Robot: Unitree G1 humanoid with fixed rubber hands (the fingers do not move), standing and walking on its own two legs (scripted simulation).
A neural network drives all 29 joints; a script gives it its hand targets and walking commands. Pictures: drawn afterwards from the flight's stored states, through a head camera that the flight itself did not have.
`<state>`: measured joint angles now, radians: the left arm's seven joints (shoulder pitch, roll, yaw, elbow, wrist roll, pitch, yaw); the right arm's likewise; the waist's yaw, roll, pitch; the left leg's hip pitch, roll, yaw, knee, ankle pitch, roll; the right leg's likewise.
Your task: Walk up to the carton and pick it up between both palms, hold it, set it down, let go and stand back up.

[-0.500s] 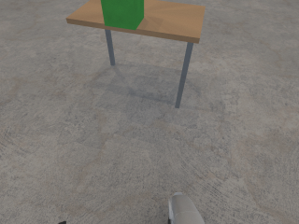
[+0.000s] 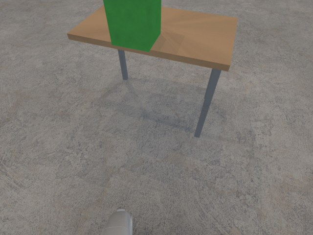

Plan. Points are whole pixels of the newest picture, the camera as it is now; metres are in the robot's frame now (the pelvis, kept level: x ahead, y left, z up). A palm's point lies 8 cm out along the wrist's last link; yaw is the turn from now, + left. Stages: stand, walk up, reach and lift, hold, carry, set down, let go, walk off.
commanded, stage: walk up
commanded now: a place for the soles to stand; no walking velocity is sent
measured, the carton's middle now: (135, 15) +1.06 +0.11 +0.05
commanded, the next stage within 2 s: none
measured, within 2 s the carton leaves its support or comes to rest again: neither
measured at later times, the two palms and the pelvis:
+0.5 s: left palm (57, 180) +0.29 +0.32 -0.13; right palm (210, 203) +0.21 -0.15 -0.12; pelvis +0.24 +0.08 +0.00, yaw +0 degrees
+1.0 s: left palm (75, 141) +0.43 +0.30 -0.13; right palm (203, 119) +0.53 -0.18 -0.12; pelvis +0.46 +0.07 +0.00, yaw +2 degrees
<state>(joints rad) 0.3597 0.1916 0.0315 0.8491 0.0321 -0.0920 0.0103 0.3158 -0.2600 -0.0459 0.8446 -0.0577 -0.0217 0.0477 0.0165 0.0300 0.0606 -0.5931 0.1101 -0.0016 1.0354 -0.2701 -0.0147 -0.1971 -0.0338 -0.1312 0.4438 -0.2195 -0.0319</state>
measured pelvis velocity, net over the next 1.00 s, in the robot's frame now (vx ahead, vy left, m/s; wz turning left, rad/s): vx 0.46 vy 0.07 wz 0.04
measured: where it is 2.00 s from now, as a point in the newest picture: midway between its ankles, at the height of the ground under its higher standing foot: (145, 170)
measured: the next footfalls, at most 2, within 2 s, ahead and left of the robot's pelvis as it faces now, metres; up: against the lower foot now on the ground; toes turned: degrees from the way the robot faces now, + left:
left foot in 0.20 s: +0.25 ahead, +0.18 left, +0.00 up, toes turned +7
right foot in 0.66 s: +0.49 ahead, -0.04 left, +0.00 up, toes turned -5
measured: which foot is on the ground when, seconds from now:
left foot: up 0.00-0.18, down 0.20-0.68, up 0.70-1.00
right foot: down 0.00-0.20, up 0.22-0.64, down 0.66-1.00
